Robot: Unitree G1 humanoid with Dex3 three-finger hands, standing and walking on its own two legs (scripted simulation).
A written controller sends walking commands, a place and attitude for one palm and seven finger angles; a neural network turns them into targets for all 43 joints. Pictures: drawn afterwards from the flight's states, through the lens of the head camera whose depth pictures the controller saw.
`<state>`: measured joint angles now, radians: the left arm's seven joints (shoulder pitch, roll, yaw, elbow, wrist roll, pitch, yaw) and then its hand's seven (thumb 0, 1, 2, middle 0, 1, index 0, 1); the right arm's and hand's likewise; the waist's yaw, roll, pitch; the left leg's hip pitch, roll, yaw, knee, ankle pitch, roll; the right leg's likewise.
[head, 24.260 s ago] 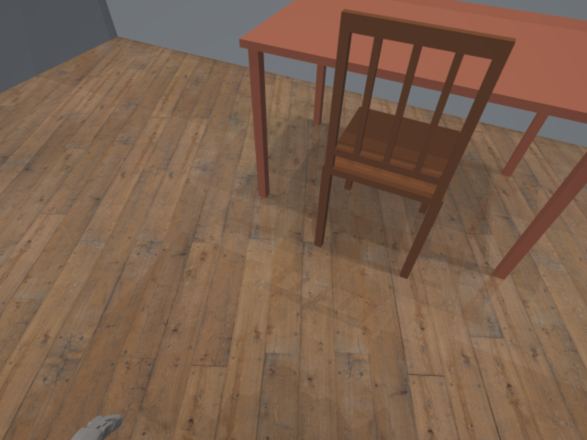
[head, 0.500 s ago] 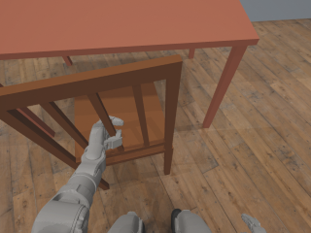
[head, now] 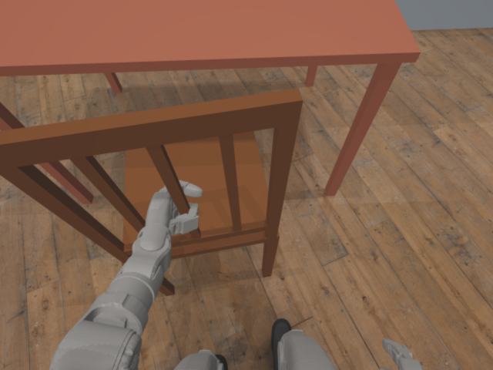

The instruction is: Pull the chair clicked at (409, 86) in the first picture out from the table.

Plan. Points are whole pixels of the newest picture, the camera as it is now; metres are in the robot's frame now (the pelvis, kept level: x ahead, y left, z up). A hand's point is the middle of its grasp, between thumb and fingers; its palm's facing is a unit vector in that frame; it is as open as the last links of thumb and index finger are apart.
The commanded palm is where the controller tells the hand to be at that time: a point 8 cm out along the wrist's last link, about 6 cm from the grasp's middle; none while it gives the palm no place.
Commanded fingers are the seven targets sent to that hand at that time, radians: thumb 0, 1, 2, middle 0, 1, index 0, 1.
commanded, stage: step backward, pulling the chair out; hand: left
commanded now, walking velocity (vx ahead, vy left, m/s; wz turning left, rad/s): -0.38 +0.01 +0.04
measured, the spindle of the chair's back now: (180, 201) +0.40 +0.13 -0.04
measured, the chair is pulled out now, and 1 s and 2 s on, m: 0.21 0.23 0.23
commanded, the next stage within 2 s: none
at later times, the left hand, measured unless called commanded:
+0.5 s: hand (190, 223) +0.36 +0.11 -0.06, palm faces -0.06 -0.98 -0.19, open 5.2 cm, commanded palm +0.37 +0.16 -0.05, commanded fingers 0.00 0.90 0.90 -0.50 -1.45 -0.50 -1.45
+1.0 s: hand (190, 223) +0.36 +0.11 -0.06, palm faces -0.05 -0.98 -0.20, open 5.3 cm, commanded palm +0.37 +0.16 -0.05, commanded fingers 0.00 0.90 0.90 -0.50 -1.45 -0.50 -1.45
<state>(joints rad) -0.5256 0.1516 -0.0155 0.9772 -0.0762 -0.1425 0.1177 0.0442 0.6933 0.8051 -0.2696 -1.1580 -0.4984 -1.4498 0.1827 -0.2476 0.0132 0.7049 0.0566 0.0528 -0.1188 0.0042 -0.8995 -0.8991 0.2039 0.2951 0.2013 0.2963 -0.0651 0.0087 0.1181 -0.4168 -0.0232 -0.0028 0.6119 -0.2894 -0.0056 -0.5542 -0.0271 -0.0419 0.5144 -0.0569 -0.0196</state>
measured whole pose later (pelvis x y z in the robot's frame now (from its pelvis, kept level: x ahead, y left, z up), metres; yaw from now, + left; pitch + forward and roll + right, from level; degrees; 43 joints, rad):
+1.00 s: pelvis +0.00 +0.00 +0.00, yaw +0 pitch +4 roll +2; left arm -0.51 0.15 -0.04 1.03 -0.05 -0.20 0.10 0.04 0.68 0.81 -0.28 -1.19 -0.50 -1.45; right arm 0.21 -0.26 0.01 0.74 0.06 0.00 -0.13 0.01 -0.90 -0.90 0.20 0.30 0.20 0.30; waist -0.04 0.00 0.10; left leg -0.39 -0.03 0.00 0.62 -0.30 -0.01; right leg -0.55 -0.04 -0.04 0.55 -0.08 -0.02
